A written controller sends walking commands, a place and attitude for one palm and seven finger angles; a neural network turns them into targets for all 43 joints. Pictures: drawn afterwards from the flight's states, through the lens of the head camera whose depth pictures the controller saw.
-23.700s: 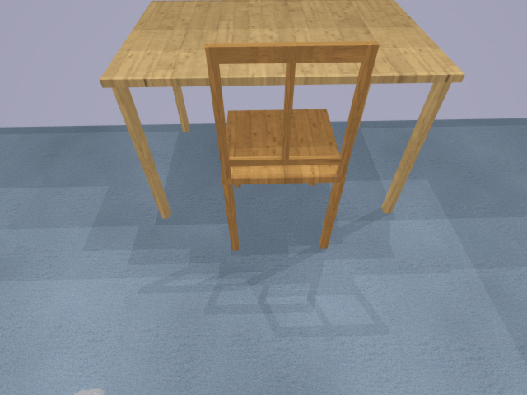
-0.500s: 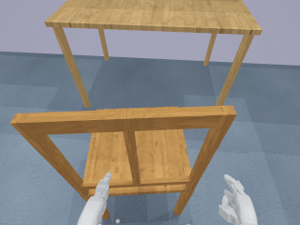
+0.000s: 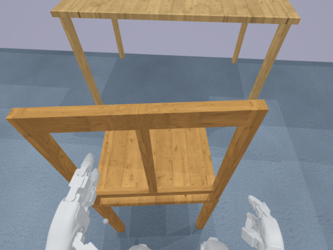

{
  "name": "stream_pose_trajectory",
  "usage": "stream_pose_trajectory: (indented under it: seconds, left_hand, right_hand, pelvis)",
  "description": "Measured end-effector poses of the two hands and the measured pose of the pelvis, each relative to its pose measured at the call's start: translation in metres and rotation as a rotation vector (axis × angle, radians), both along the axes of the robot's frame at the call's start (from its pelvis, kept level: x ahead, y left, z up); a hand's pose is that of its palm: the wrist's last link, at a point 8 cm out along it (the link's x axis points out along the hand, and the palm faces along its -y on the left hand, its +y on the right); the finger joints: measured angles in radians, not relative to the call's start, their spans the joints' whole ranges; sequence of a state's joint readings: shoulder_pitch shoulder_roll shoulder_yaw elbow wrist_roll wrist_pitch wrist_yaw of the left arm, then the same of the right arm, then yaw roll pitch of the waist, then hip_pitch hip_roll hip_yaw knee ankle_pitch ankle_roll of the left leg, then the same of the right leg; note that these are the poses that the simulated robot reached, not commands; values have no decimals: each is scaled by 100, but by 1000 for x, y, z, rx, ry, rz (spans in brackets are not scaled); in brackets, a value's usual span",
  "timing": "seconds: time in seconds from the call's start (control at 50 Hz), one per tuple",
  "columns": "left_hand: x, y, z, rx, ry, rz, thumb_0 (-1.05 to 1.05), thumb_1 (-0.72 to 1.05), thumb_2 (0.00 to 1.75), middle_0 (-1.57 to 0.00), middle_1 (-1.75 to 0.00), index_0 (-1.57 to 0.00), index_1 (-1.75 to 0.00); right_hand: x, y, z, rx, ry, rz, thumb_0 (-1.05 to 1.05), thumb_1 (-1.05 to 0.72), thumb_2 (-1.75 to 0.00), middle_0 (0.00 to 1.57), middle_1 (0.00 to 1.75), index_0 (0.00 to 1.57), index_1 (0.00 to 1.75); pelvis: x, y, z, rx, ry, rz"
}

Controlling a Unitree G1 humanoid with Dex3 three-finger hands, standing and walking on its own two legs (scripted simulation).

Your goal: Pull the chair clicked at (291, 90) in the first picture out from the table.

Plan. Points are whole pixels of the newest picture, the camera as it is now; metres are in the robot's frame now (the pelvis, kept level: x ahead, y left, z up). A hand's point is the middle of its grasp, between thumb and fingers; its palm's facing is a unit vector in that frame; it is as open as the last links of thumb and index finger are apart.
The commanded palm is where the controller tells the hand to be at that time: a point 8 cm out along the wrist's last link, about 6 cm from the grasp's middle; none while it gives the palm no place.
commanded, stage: draw the hand back to the body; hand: left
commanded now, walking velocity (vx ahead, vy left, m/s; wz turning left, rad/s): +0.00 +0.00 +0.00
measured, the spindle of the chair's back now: (149, 165) +0.32 +0.07 +0.01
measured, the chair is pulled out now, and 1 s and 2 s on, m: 0.61 0.61 0.61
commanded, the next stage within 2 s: step back with the hand held close in 1.20 s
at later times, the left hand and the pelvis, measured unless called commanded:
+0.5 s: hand (36, 188) +0.19 +0.22 +0.17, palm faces +0.34 -0.85 -0.39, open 14.0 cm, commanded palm +0.15 +0.26 +0.20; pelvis +0.03 +0.00 +0.06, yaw +1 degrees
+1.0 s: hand out of the picture +0.23 +0.26 +0.24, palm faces +0.48 -0.76 -0.43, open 7.8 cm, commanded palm +0.17 +0.29 +0.25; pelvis +0.04 -0.01 +0.08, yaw +0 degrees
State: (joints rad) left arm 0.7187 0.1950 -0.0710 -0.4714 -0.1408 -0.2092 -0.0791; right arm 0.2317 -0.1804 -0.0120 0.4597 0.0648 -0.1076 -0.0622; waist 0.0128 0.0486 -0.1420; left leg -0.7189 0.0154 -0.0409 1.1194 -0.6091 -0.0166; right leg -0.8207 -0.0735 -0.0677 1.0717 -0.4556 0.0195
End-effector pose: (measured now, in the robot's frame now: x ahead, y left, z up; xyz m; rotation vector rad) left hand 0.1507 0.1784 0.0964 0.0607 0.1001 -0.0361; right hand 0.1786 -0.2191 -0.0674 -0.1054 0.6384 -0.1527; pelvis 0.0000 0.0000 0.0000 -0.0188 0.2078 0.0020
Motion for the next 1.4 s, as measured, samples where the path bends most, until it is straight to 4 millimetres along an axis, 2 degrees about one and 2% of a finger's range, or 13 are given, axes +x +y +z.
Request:
stream_pose_trajectory:
  seconds: [0.14, 0.2, 0.34, 0.5, 0.68, 0.86, 0.92, 1.04, 1.34, 1.4]
  left_hand:
    - [0, 28, 32, 37, -49, 76, -2, -52, 22, -1, -1, -1, -1]
    - [1, 38, 43, 169, -13, 142, -2, -46, 24, -2, -2, -1, -2]
    - [-6, 56, 63, 293, 60, 289, -2, -26, 34, -5, -6, -4, -6]
    - [4, 77, 97, 359, -35, 394, -1, 1, 47, -9, -12, -8, -12]
    - [16, 94, 132, 419, -140, 449, 0, 33, 63, -13, -18, -13, -18]
    - [26, 113, 164, 480, -241, 512, 0, 65, 78, -18, -25, -17, -25]
    - [29, 116, 167, 482, -253, 521, 0, 74, 83, -19, -27, -18, -27]
    - [33, 111, 155, 452, -211, 488, 1, 84, 88, -20, -29, -20, -29]
    - [29, 117, 156, 443, -228, 494, 1, 88, 90, -21, -30, -21, -30]
    - [31, 122, 161, 451, -262, 483, 1, 88, 90, -21, -30, -21, -30]
  right_hand:
    - [-1, -2, 16, -7, -17, -16, 2, -91, -90, 20, 30, 20, 30]
    - [1, -5, 26, -35, -11, -9, 2, -91, -90, 20, 30, 20, 30]
    - [9, -8, 48, -63, -20, -1, 2, -91, -90, 20, 30, 20, 30]
    - [26, -1, 64, -55, -49, 53, 2, -91, -90, 20, 30, 20, 30]
    - [38, 2, 69, -30, -52, 82, 2, -91, -90, 20, 30, 20, 30]
    - [35, -6, 64, -36, -4, 76, 2, -91, -90, 20, 30, 20, 30]
    - [31, -10, 62, -37, 12, 64, 2, -91, -90, 20, 30, 20, 30]
    - [25, -16, 61, -46, 35, 42, 2, -91, -90, 20, 30, 20, 30]
    - [25, -6, 67, -45, 12, 51, 2, -91, -90, 20, 30, 20, 30]
    - [24, -4, 69, -47, 20, 56, 2, -91, -90, 20, 30, 20, 30]
  pelvis:
    - [5, -3, 17, -5, -33, 12]
    - [9, -3, 26, -5, -66, 14]
    - [19, -3, 49, -1, -151, 19]
    - [26, -4, 64, 6, -217, 19]
    - [32, -7, 73, 7, -246, 8]
    - [35, -8, 77, 6, -257, 2]
    - [36, -8, 78, 6, -257, -2]
    - [36, -6, 78, 6, -256, -7]
    - [32, -2, 79, 3, -268, -12]
    - [28, 0, 79, 0, -258, -18]
